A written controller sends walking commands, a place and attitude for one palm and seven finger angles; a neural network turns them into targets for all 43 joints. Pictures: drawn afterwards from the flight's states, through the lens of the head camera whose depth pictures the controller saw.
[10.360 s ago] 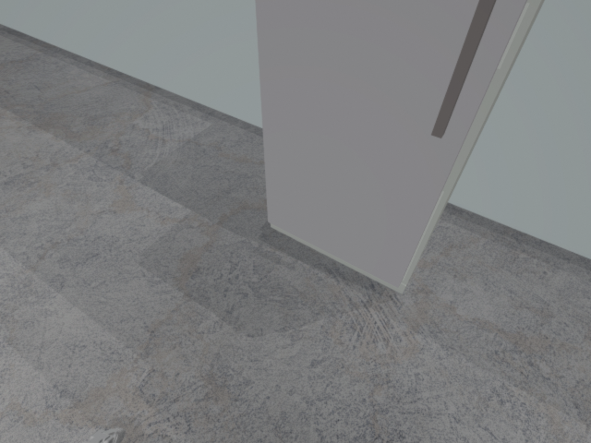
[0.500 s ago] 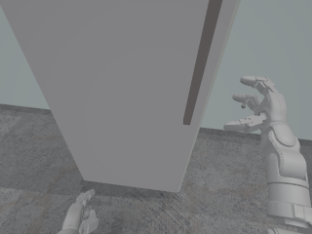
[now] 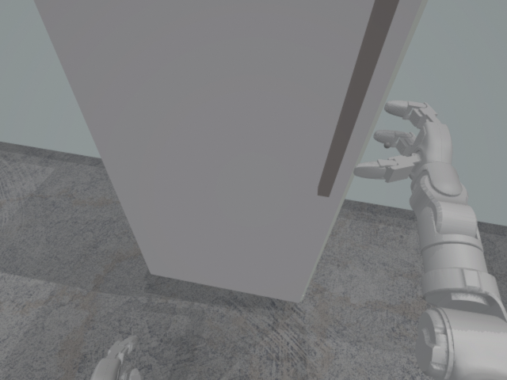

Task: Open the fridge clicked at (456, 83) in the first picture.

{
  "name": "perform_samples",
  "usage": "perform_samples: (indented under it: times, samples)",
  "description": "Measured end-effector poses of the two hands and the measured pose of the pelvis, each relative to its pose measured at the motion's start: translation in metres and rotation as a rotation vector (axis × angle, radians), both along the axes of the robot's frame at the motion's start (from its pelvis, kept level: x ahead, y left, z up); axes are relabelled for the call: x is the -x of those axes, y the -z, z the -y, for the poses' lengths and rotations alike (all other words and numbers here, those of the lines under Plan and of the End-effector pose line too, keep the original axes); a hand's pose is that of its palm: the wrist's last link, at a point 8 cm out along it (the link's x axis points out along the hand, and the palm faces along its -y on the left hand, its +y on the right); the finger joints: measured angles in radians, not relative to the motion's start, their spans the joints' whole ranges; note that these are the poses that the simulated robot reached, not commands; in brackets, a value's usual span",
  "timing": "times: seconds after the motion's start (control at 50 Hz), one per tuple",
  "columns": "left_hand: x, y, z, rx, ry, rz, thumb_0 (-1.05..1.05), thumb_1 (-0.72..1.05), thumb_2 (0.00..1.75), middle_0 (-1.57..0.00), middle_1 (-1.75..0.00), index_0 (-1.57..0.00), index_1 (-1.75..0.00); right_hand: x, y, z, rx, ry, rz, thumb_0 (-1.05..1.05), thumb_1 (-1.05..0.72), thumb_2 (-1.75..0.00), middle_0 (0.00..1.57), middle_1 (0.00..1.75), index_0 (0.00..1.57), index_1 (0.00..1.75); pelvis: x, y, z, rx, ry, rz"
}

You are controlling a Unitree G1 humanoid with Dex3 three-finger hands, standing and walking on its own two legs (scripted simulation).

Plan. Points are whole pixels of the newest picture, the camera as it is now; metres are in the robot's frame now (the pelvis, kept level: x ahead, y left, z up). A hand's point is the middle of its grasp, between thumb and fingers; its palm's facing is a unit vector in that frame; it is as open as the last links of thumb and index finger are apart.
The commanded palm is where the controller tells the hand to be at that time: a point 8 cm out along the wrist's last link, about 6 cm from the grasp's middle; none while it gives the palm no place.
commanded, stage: move the hooked fingers beside the handle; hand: right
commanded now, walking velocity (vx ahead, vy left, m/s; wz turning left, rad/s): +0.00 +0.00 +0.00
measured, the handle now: (349, 105) +0.51 -0.11 +0.20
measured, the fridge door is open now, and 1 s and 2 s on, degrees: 0 0 0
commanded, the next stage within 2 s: feel for the door with the fingertips in 1.04 s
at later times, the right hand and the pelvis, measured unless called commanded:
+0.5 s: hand (387, 146) +0.44 -0.16 +0.18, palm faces +0.11 +0.99 -0.01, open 14.0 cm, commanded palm +0.41 -0.21 +0.17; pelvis +0.00 +0.00 +0.00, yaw +0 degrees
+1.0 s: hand (376, 141) +0.45 -0.15 +0.17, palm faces +0.11 +0.99 +0.00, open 14.0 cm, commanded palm +0.41 -0.20 +0.17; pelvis +0.01 -0.01 +0.00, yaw +1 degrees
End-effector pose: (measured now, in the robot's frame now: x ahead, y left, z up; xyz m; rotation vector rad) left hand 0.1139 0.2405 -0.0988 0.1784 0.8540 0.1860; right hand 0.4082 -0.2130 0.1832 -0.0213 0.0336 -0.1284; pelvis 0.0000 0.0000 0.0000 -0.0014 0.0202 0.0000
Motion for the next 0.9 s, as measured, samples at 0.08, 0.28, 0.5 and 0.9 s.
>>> perform_samples:
  times: [0.08,0.28,0.5,0.9]
  samples:
    - [0.011,0.005,-0.003,0.0,-0.01,-0.033,0.01,0.9,0.9,-0.2,-0.3,-0.2,-0.3,-0.006,-0.003,-0.011,-0.019,-0.029,0.03,-0.01,0.5,-0.3,0.3,1.2,0.3,1.19,-0.001,0.0,0.0,0.001,0.0,-0.009]
    - [0.025,0.005,-0.008,0.011,-0.048,-0.045,0.01,0.91,0.9,-0.2,-0.3,-0.2,-0.3,-0.01,0.008,-0.007,-0.022,0.01,0.027,-0.01,0.5,-0.3,0.3,1.2,0.3,1.19,-0.004,0.0,-0.001,0.004,-0.027,-0.019]
    - [0.007,0.001,-0.004,-0.01,-0.008,-0.016,0.01,0.91,0.9,-0.2,-0.3,-0.2,-0.3,0.0,0.003,0.002,-0.011,-0.019,0.055,-0.01,0.51,-0.3,0.3,1.2,0.3,1.2,-0.001,0.001,0.002,-0.003,-0.002,-0.009]
    - [0.011,0.007,0.012,0.025,-0.012,-0.048,0.01,0.9,0.9,-0.2,-0.3,-0.2,-0.3,-0.02,0.009,-0.014,-0.014,-0.014,0.052,-0.01,0.5,-0.3,0.31,1.21,0.3,1.2,-0.009,0.001,0.009,0.0,-0.019,-0.032]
